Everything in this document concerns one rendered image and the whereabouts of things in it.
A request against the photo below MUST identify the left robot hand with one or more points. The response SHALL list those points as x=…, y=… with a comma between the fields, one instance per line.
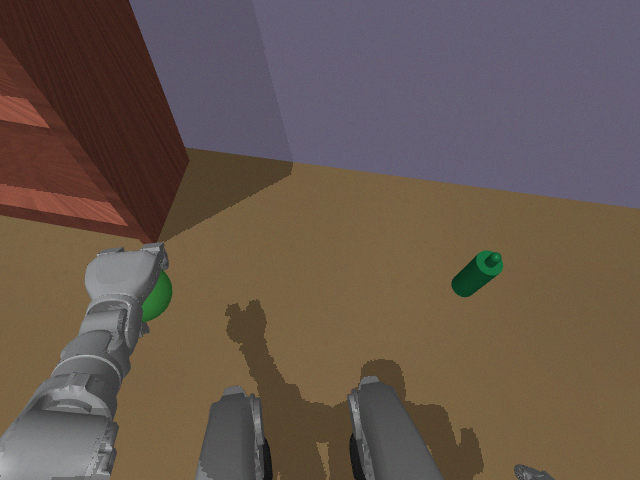
x=131, y=273

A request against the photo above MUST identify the left robot arm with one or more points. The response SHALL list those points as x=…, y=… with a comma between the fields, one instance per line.
x=66, y=430

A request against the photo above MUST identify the right robot foot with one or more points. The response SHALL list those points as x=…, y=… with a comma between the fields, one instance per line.
x=355, y=460

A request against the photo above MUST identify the right robot hand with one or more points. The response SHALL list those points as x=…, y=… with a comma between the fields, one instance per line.
x=523, y=472

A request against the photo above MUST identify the bookshelf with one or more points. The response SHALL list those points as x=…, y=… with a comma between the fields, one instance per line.
x=87, y=138

